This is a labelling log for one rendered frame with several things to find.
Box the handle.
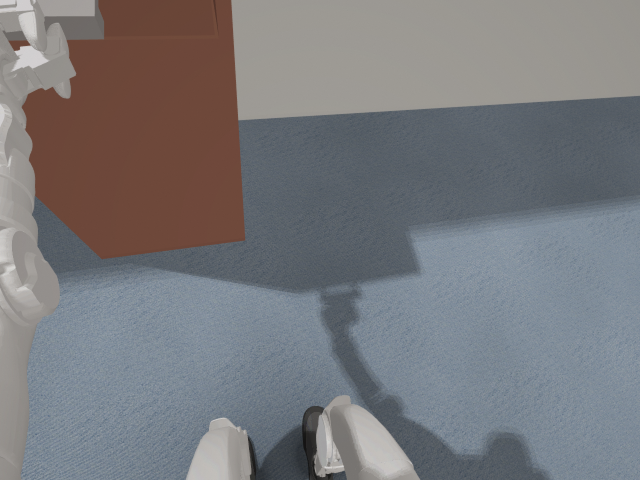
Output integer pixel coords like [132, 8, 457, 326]
[3, 0, 104, 41]

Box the robot right shin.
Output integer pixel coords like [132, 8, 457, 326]
[314, 395, 351, 476]

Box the robot left upper arm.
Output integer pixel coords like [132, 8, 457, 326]
[0, 226, 60, 480]

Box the right robot foot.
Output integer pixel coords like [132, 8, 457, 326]
[302, 406, 333, 480]

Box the drawer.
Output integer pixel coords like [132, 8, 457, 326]
[98, 0, 215, 37]

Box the robot left hand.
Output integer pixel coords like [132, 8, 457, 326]
[0, 0, 76, 107]

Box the cabinet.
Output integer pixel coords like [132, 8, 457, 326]
[9, 0, 245, 259]

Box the left robot forearm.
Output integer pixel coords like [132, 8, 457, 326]
[0, 84, 38, 245]

